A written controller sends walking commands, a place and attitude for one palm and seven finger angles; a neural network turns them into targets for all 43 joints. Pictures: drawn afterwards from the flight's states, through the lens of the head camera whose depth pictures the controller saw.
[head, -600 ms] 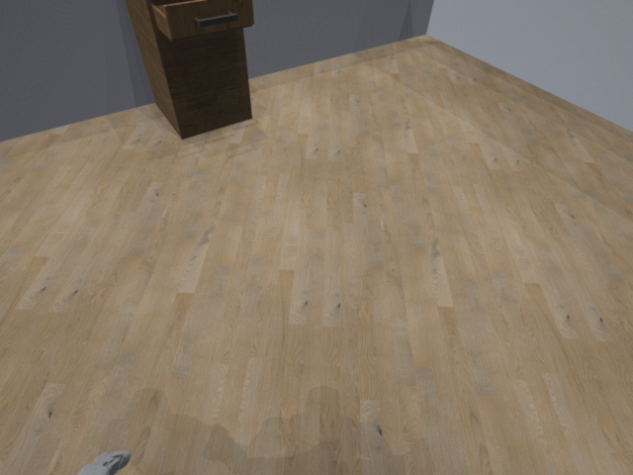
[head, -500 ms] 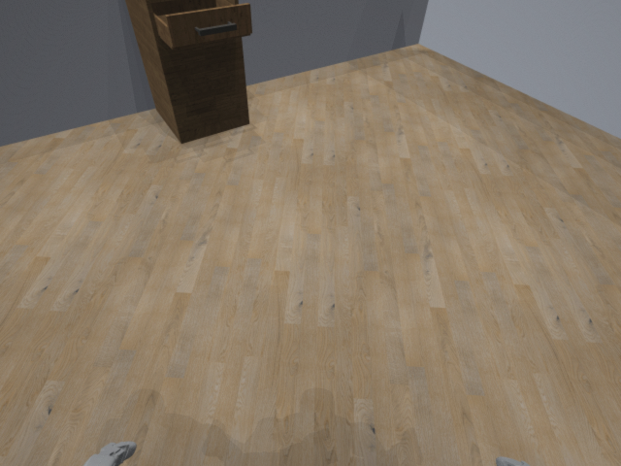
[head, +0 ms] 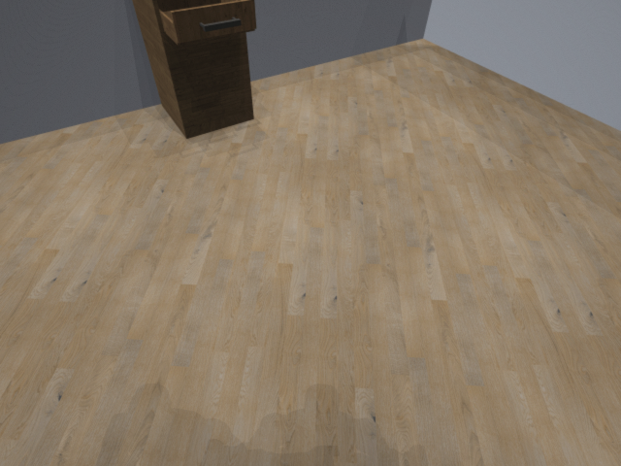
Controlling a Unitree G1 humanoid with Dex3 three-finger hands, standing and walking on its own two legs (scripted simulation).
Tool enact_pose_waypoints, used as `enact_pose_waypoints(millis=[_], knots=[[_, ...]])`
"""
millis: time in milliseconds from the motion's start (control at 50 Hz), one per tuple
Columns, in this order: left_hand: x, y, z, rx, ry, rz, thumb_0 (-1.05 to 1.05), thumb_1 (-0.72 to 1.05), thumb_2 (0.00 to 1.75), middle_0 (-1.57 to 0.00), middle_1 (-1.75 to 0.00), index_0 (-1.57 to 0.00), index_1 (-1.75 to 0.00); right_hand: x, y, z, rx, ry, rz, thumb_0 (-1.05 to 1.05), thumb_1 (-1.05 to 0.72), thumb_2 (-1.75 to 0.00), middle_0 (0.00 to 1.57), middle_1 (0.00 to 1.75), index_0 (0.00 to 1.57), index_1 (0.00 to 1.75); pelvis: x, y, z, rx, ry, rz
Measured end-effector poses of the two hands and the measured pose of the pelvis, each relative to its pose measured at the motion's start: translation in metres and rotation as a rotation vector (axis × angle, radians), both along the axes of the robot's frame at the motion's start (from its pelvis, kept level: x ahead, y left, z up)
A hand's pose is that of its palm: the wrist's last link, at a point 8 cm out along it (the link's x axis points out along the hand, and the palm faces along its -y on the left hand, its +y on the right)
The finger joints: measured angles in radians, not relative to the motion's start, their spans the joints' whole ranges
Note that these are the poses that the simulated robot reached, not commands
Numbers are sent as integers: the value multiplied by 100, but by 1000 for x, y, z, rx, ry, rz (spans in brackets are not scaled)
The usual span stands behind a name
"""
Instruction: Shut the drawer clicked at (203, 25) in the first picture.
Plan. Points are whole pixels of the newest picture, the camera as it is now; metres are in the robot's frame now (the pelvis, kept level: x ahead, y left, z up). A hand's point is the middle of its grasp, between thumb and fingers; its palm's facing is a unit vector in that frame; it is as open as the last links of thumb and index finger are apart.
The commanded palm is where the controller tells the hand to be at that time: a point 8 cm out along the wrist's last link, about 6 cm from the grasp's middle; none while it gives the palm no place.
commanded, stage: stand and wait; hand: left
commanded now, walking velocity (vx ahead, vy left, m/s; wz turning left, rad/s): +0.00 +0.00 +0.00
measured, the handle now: (220, 23) +1.85 +0.51 -0.13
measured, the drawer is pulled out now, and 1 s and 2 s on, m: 0.18 0.18 0.18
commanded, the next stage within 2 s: look at it before walking up in 0.36 s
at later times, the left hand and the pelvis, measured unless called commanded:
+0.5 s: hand out of the picture +0.07 +0.24 -0.16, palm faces -0.04 -0.94 -0.33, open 7.4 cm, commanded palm none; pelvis -0.01 -0.01 +0.00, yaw +0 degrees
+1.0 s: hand out of the picture +0.09 +0.23 -0.15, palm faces -0.04 -0.94 -0.33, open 7.4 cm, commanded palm none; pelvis +0.01 -0.01 +0.00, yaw +0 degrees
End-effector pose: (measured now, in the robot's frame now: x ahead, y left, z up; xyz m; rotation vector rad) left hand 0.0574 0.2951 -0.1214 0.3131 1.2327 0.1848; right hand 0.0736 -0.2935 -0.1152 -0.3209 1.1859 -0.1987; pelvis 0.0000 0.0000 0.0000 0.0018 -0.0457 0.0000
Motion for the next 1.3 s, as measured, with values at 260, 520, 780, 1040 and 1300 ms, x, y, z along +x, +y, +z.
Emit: enact_pose_waypoints(millis=[260, 520, 780, 1040, 1300], knots=[[-5, -8, 0, -5, 0, -9, 1, 90, 90, -20, -30, -20, -30, -24, -5, -4, 9, 44, -19, 0, -90, -90, 20, 30, 20, 30, -9, -5, 1, 1, 4, 1], [5, -14, 2, -7, -10, -18, 0, 90, 90, -20, -30, -20, -30, -18, -8, -4, 14, 36, -16, 0, -90, -90, 20, 30, 20, 30, -6, -9, 1, 2, 13, -2], [16, -16, 3, -2, -16, -19, 0, 90, 90, -20, -30, -20, -30, 0, -11, -3, 14, 19, -8, 0, -91, -90, 20, 30, 20, 30, 2, -13, 2, 1, 17, -3], [24, -17, 4, -3, -26, -21, 0, 90, 90, -20, -30, -20, -30, 11, -12, 1, 7, 6, -1, 0, -91, -90, 20, 30, 20, 30, 7, -13, 3, 0, 15, -4], [-10, -41, -32, -131, 101, 59, 0, 90, 90, -20, -30, -20, -30, -14, 33, -22, 70, 131, -46, 0, -91, -90, 20, 30, 20, 30, 46, 1, -9, -32, 38, -5]])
